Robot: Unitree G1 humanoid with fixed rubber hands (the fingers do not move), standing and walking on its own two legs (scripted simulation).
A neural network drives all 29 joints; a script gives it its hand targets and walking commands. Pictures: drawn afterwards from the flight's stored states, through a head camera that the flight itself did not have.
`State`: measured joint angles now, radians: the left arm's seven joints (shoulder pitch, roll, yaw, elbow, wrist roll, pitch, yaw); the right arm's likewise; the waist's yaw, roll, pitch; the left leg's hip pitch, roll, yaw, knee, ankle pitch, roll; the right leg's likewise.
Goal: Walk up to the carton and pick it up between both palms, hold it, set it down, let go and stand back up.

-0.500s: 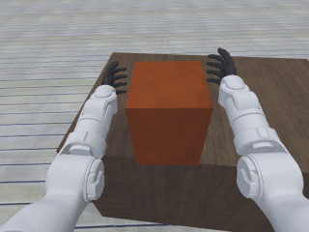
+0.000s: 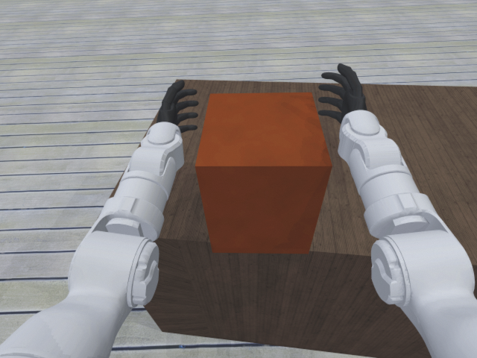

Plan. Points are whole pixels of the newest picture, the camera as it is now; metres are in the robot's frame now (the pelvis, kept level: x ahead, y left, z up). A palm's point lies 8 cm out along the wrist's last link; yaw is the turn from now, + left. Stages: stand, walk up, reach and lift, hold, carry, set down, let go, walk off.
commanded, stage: reach and lift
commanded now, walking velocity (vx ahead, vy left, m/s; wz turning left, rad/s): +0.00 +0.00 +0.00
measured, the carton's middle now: (260, 175) +0.46 -0.02 +0.06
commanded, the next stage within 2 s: hold in 1.90 s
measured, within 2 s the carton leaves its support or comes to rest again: leaves its support in 1.58 s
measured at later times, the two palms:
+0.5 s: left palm (167, 125) +0.45 +0.14 +0.20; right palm (353, 109) +0.44 -0.17 +0.22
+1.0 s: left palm (177, 156) +0.44 +0.13 +0.14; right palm (343, 163) +0.43 -0.17 +0.12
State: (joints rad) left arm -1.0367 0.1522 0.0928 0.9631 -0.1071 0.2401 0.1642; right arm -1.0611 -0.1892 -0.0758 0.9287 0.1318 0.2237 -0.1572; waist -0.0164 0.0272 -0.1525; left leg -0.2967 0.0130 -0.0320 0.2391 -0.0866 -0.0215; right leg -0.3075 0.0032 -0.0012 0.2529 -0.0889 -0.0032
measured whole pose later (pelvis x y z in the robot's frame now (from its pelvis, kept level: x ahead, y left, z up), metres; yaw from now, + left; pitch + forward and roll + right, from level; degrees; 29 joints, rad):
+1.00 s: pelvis +0.00 +0.00 +0.00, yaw +0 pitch +11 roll +0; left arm -0.87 0.09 0.07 0.90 -0.18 0.07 0.16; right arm -0.83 -0.17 -0.04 0.89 0.16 0.07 -0.15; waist -0.01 0.04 -0.16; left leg -0.35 0.01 -0.04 0.22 -0.07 -0.02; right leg -0.34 0.01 0.00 0.18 -0.04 0.00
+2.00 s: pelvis +0.01 +0.00 +0.00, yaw +1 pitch +15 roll +0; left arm -0.98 -0.01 0.47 0.78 0.23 0.25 0.05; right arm -0.99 0.00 -0.45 0.76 -0.23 0.22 -0.03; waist 0.01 0.05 -0.26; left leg -0.30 0.02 -0.05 0.01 0.04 -0.03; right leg -0.28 0.01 0.00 -0.04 0.06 -0.01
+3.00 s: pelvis -0.03 +0.00 +0.00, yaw +0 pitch +5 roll +0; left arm -0.85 -0.06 0.36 0.48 0.21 0.51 0.05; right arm -0.83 0.01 -0.38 0.52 -0.19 0.48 0.03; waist 0.00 0.04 -0.16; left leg -0.19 0.02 -0.02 0.05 0.05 -0.02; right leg -0.17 0.01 0.02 0.00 0.08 0.00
